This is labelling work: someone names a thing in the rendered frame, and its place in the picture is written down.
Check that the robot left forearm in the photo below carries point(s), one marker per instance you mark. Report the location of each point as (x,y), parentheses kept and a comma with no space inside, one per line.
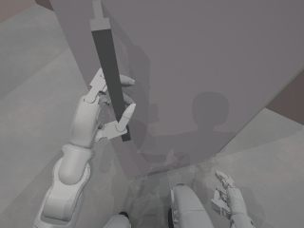
(63,201)

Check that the robot right forearm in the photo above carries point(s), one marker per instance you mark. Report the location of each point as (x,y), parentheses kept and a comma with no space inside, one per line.
(241,221)

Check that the robot right hand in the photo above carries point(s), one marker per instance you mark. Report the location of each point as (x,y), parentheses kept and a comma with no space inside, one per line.
(232,202)

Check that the robot left hand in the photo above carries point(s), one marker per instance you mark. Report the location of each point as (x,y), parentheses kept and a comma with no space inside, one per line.
(89,114)

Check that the right robot shin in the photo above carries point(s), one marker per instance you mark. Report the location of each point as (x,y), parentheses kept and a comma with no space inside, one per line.
(175,217)

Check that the robot left foot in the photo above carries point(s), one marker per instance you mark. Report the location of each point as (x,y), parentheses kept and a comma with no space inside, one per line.
(125,214)

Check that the handle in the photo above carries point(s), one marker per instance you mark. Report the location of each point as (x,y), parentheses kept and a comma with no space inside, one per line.
(103,40)

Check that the fridge door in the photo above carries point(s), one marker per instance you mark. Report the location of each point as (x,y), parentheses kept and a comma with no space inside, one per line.
(202,69)

